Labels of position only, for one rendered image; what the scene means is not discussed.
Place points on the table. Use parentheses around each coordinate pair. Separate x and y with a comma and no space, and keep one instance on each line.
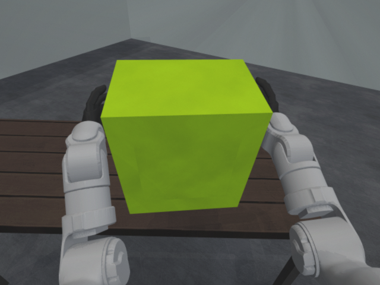
(32,198)

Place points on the left robot upper arm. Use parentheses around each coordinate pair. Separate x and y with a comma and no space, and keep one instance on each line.
(96,262)

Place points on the left robot forearm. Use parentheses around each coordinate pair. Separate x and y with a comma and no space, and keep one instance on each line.
(86,186)

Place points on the carton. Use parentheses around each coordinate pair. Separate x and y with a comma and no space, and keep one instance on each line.
(184,134)

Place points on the robot left hand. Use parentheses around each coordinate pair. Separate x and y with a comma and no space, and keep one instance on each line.
(94,108)

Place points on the robot right hand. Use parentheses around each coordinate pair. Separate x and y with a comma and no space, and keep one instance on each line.
(268,93)

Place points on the right robot forearm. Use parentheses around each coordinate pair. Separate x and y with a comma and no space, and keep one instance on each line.
(306,191)

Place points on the right robot upper arm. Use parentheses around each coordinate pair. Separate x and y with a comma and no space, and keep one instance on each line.
(328,250)

